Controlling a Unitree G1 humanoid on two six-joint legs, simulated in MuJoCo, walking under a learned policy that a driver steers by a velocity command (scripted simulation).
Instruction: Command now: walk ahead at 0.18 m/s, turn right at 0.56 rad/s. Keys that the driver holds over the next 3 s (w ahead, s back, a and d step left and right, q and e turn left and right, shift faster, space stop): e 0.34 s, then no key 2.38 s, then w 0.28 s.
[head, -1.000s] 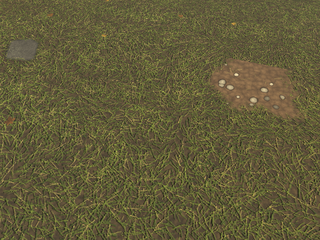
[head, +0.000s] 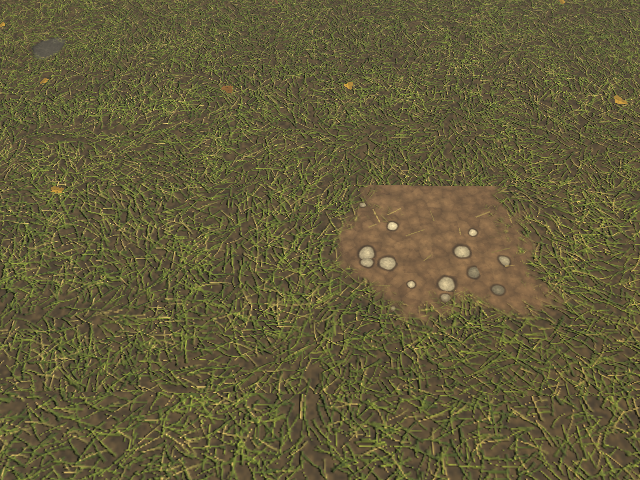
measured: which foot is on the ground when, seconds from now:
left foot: down 0.00-0.06, up 0.08-0.58, down 0.60-1.00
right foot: up 0.00-0.06, down 0.08-0.62, up 0.64-0.86, down 0.88-1.00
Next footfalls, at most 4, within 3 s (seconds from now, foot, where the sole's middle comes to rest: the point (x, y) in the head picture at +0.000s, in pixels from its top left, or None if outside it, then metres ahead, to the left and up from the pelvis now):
0.08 right None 0.17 -0.08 -0.78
0.60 left None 0.13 0.10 -0.78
0.88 right None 0.06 -0.09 -0.78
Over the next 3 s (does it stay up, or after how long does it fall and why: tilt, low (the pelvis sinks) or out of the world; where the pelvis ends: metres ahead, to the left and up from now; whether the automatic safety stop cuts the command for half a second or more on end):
stays up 0.11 -0.01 0.00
